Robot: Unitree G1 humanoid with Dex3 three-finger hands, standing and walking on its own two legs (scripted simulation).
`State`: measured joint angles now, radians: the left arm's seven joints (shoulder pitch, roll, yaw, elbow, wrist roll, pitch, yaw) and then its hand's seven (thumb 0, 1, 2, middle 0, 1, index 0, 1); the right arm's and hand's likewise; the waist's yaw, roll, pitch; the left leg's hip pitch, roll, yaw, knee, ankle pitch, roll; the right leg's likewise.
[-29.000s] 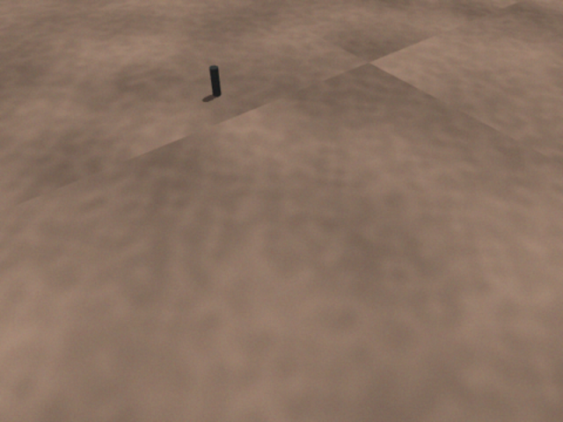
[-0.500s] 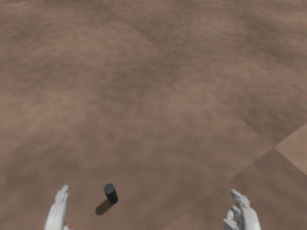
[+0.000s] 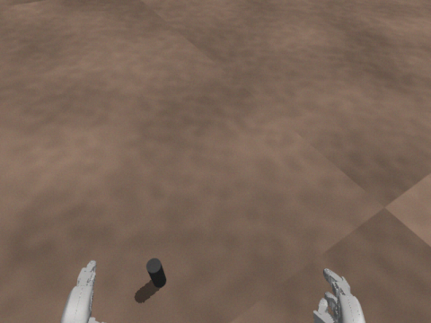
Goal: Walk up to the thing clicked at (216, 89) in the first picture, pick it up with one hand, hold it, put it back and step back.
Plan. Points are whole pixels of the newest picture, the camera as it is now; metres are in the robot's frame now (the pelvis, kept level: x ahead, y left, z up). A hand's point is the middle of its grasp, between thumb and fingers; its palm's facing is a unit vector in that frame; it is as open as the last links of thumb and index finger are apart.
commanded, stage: home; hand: left
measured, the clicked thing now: (157, 273) +0.41 +0.21 -0.63
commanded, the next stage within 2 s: stand in 0.20 s
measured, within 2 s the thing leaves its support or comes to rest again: neither
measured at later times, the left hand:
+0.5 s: hand (117, 311) +0.17 +0.17 -0.06, palm faces +0.11 -0.95 -0.28, open 15.6 cm
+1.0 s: hand out of the picture +0.08 +0.25 -0.12, palm faces -0.02 -0.94 -0.35, open 7.5 cm
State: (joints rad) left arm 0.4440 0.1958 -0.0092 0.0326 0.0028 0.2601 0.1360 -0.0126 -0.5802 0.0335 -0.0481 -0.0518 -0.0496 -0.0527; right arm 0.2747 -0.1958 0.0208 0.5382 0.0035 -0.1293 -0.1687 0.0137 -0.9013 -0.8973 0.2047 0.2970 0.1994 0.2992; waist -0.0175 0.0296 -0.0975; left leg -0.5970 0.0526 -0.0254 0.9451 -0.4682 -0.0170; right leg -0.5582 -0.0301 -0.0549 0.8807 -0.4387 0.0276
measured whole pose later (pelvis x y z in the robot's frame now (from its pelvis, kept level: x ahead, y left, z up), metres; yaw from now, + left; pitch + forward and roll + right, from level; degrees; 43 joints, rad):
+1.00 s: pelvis +0.00 +0.01 +0.03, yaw +0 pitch -1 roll +0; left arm 0.24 0.34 0.02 0.87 0.04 0.00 0.02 0.01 0.87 0.90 -0.20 -0.30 -0.20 -0.30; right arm 0.21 -0.31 -0.04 0.94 -0.05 0.00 -0.01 0.01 -0.90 -0.90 0.20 0.30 0.20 0.30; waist 0.01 -0.01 0.04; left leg -0.30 0.01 0.01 0.66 -0.35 0.00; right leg -0.29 -0.07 -0.03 0.65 -0.34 0.04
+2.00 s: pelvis -0.01 +0.00 +0.06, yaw -1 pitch -3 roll +0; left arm 0.14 0.32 -0.01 1.15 0.02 -0.01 0.00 0.00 0.90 0.90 -0.20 -0.30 -0.20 -0.30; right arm 0.16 -0.33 -0.01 1.16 -0.02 0.00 0.01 0.01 -0.91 -0.90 0.20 0.30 0.20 0.30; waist 0.00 0.00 0.06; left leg -0.13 0.02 0.02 0.36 -0.17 -0.01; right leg -0.14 -0.05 -0.03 0.36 -0.17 0.03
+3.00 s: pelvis -0.02 +0.00 +0.05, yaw -2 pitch -1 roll -1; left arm 0.07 0.36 0.05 1.02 0.01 0.02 0.00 0.00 0.90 0.90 -0.20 -0.30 -0.20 -0.30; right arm 0.06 -0.38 -0.05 1.04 0.00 0.04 0.01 0.01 -0.90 -0.90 0.20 0.30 0.20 0.30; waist 0.00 0.01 0.13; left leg -0.29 0.01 -0.01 0.65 -0.35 0.02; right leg -0.24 -0.04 -0.01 0.48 -0.22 0.02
